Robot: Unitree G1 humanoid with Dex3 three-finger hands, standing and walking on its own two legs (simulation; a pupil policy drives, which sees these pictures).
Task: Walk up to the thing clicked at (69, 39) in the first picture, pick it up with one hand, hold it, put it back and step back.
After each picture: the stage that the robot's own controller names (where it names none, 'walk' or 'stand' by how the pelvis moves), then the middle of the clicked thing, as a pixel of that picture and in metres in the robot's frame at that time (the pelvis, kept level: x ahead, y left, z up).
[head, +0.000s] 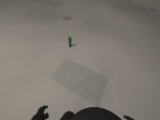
stand; (70, 42) +1.52 +0.40 -0.65
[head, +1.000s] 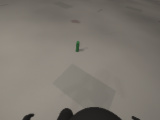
walk; (77, 46) +1.42 +0.16 -0.63
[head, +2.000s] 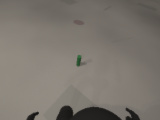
walk; (78, 61) +0.91 +0.08 -0.64
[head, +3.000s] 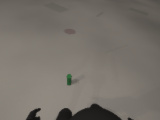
walk; (69, 80) +0.58 +0.17 -0.65
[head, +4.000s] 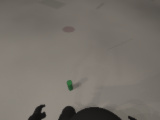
stand; (70, 85) +0.44 +0.19 -0.63
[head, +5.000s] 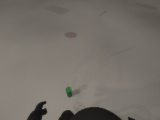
stand; (69, 92) +0.39 +0.20 -0.64
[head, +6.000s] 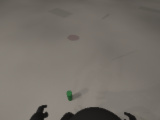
stand; (69, 96) +0.36 +0.19 -0.66
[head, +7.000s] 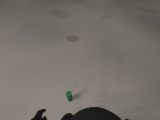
stand; (69, 96) +0.36 +0.19 -0.66
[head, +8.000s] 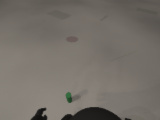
stand; (69, 97) +0.35 +0.20 -0.66
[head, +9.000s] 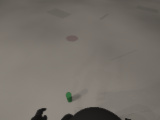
stand; (69, 97) +0.35 +0.20 -0.66
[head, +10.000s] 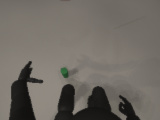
go down; (65, 73) +0.40 +0.19 -0.46
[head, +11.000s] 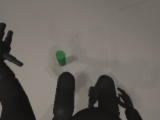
go down; (61, 59) +0.45 +0.21 -0.28
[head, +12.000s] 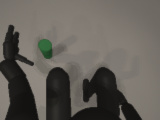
close in; (46, 51) +0.44 +0.23 -0.20
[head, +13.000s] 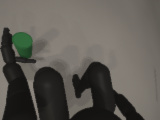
close; (24, 48) +0.43 +0.26 -0.16
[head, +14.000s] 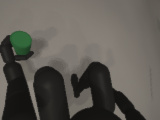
lift; (22, 48) +0.43 +0.27 -0.16
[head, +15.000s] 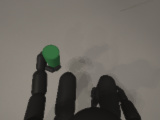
lift; (53, 61) +0.35 +0.23 -0.02
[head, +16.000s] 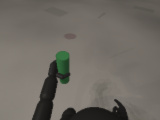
hold; (63, 69) +0.33 +0.16 +0.08
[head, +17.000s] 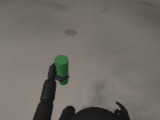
hold; (62, 72) +0.32 +0.17 +0.04
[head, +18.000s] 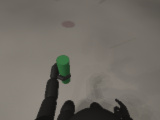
crouch; (64, 71) +0.33 +0.16 +0.00
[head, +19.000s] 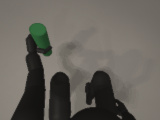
lower; (43, 43) +0.49 +0.23 -0.05
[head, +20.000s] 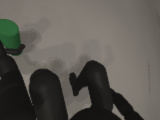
lower; (12, 42) +0.46 +0.28 -0.17
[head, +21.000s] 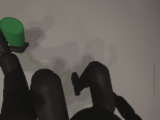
lower; (16, 39) +0.46 +0.28 -0.17
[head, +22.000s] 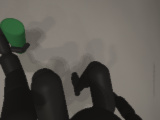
lower; (17, 40) +0.46 +0.28 -0.17
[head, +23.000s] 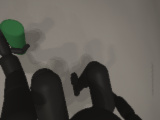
lower; (17, 41) +0.46 +0.28 -0.17
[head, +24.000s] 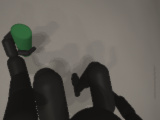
draw back; (24, 44) +0.45 +0.26 -0.17
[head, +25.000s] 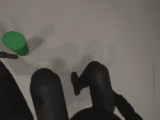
rise; (19, 46) +0.43 +0.27 -0.17
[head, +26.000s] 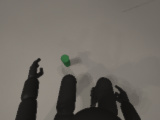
walk; (66, 61) +0.45 +0.19 -0.34
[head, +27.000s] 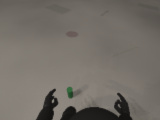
stand; (70, 93) +0.39 +0.17 -0.59
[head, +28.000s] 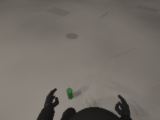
stand; (69, 94) +0.39 +0.18 -0.60
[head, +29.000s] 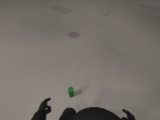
stand; (71, 92) +0.39 +0.17 -0.62
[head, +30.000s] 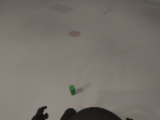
walk; (72, 90) +0.41 +0.17 -0.65
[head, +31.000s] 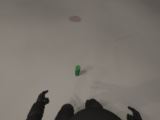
walk; (77, 71) +0.61 +0.09 -0.63
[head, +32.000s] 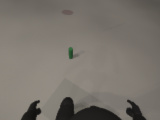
walk; (70, 53) +0.91 +0.26 -0.63
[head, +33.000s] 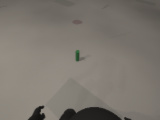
stand; (77, 56) +1.05 +0.18 -0.64
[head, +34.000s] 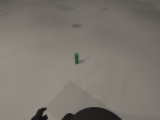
stand; (76, 58) +1.05 +0.21 -0.66
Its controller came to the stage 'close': yes
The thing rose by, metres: 0.68
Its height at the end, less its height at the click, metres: +0.00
